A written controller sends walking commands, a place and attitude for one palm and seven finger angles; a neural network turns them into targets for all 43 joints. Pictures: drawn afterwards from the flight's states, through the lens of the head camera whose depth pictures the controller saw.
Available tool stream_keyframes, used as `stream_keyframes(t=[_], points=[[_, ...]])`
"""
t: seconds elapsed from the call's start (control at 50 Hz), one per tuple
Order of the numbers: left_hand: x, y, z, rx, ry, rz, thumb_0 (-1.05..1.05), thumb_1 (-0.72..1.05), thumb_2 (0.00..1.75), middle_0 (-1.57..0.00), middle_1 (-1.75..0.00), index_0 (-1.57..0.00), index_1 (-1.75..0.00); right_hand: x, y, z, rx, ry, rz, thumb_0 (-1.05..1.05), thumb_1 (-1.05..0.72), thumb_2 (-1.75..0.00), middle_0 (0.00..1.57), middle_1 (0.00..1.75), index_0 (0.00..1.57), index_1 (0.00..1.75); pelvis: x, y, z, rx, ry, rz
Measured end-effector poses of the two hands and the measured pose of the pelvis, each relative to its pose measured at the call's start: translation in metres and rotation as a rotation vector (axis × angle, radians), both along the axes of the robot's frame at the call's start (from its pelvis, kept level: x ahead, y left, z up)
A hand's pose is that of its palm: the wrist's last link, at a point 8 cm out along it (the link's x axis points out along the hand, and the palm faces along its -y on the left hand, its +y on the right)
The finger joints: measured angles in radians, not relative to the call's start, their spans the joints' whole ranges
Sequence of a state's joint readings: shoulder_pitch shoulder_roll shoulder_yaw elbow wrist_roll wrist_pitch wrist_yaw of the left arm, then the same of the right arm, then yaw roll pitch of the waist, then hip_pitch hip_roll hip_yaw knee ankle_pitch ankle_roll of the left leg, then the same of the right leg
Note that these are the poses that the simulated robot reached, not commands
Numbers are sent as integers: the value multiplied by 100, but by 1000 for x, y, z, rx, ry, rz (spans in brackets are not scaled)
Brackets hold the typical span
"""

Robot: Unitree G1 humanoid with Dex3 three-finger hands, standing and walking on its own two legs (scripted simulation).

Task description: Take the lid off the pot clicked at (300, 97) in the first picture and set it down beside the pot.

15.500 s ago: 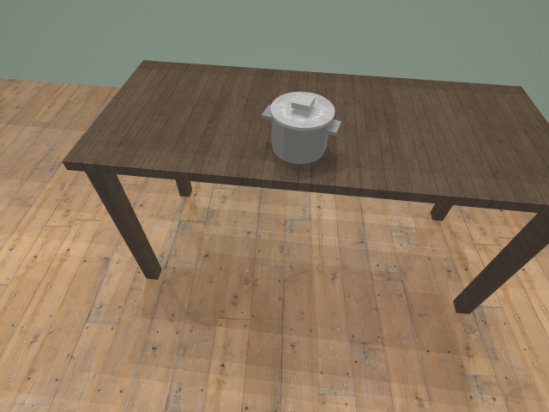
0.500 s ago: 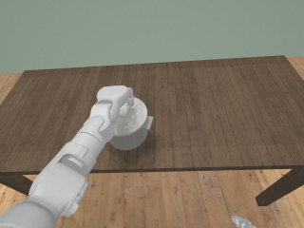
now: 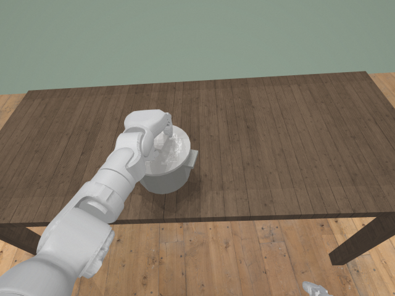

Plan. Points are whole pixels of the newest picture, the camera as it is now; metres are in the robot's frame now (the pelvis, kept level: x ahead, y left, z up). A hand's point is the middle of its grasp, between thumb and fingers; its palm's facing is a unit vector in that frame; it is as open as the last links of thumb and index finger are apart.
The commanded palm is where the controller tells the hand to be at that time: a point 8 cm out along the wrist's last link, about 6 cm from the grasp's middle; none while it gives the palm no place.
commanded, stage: lift the lid straight up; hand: left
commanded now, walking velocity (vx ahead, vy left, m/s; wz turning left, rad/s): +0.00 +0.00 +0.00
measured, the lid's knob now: (156, 142) +0.46 +0.11 +0.03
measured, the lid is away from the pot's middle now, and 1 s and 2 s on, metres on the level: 0.01 0.01 0.01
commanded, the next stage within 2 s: move the lid sideways beside the pot in 1.90 s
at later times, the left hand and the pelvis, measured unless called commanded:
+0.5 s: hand (147, 135) +0.43 +0.11 +0.09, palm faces -0.27 -0.06 -0.96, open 8.3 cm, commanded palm +0.42 +0.12 +0.17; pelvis +0.01 +0.01 +0.00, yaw +0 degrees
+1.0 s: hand (145, 120) +0.44 +0.11 +0.13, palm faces -0.25 -0.05 -0.97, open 8.3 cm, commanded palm +0.43 +0.12 +0.21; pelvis +0.00 +0.00 +0.00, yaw +1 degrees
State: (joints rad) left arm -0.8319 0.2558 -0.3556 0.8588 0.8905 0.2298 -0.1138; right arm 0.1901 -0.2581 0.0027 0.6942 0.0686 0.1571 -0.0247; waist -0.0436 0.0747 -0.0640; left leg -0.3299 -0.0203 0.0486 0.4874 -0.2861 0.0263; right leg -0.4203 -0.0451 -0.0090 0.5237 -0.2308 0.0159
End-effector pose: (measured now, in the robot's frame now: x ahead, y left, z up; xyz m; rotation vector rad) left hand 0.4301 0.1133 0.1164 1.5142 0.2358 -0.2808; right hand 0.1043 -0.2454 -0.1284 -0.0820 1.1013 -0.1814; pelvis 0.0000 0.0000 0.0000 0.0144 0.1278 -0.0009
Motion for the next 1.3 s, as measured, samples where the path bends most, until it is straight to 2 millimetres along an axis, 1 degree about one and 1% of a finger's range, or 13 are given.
stream_keyframes(t=[0.18,0.34,0.42,0.62,0.72,0.84,1.04,1.12,1.2,1.3], points=[[1,0,2,-21,-3,-10,-1,11,96,-74,-96,-62,-89,2,3,2,0,-23,-11,1,-90,-90,20,30,20,30,2,2,1,-1,-10,-5],[3,2,18,-22,-57,-10,-1,12,95,-75,-96,-62,-88,7,7,2,18,-39,-1,1,-90,-90,20,30,20,30,6,4,3,-4,-14,-3],[1,3,23,-19,-61,6,-1,12,95,-76,-96,-62,-88,15,9,3,30,-50,15,1,-90,-90,20,30,20,30,6,5,3,-4,-19,0],[-8,1,38,-11,-60,-9,-1,12,95,-76,-96,-62,-88,42,16,11,41,-125,61,1,-90,-90,20,30,20,30,3,5,3,-2,-41,13],[-7,2,46,-23,-70,-4,-1,12,95,-76,-96,-62,-88,49,18,16,37,-152,77,1,-90,-90,20,30,20,30,0,3,4,0,-47,15],[-3,2,56,8,-78,5,-1,12,95,-77,-96,-62,-88,46,18,15,36,-148,79,1,-90,-90,20,30,20,30,-1,2,4,1,-48,18],[5,0,70,-10,-73,14,-1,12,95,-77,-96,-62,-88,30,11,10,25,-113,60,1,-90,-90,20,30,20,30,0,1,5,2,-52,13],[5,-1,78,-6,-95,-5,-1,12,95,-77,-96,-62,-88,26,8,9,22,-114,53,1,-90,-90,20,30,20,30,1,1,5,1,-54,13],[4,0,86,-17,-110,-2,-1,12,95,-77,-96,-62,-88,27,7,10,24,-116,56,1,-90,-90,20,30,20,30,1,1,5,1,-58,13],[0,0,93,-1,-126,3,-1,12,95,-77,-96,-62,-88,35,9,13,30,-140,70,1,-90,-90,20,30,20,30,0,2,5,1,-65,17]])
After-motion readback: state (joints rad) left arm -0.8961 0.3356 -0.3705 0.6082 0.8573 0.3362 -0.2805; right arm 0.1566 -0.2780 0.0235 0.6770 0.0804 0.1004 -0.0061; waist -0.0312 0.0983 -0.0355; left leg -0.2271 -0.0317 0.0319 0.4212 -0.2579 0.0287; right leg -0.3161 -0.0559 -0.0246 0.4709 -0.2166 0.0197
